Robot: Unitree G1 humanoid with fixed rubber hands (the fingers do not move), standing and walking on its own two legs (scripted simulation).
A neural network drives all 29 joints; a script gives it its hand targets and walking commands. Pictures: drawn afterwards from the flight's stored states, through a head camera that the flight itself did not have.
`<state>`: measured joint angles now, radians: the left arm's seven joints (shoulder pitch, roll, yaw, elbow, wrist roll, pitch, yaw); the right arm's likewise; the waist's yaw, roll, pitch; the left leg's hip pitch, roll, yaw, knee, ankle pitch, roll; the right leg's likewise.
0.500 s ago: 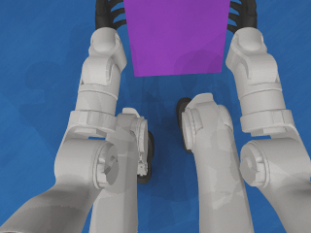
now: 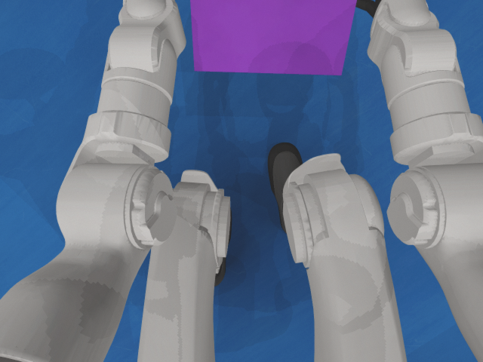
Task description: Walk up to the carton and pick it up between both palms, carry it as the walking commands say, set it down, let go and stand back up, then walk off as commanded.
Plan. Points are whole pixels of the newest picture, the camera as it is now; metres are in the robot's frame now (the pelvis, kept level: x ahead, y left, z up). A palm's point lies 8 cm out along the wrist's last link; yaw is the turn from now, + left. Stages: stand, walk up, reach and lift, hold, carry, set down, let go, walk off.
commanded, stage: set down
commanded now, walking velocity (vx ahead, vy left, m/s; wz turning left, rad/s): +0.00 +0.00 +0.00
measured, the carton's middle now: (266, 0) +0.56 -0.08 -0.25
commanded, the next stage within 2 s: none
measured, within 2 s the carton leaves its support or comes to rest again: neither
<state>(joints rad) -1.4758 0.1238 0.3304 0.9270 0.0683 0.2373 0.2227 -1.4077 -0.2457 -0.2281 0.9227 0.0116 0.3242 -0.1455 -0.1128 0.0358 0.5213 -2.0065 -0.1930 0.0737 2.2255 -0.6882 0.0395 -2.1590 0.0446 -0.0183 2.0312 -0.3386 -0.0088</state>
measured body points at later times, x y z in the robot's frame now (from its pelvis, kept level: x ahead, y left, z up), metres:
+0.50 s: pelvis +0.02 +0.02 -0.01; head +0.38 -0.01 +0.24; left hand +0.58 +0.06 -0.17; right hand +0.54 -0.22 -0.18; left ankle +0.10 +0.08 -0.35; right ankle +0.19 -0.11 -0.35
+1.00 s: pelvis +0.03 +0.00 -0.03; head +0.38 +0.00 +0.26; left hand +0.58 +0.05 -0.18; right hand +0.54 -0.23 -0.18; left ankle +0.10 +0.08 -0.35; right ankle +0.19 -0.11 -0.35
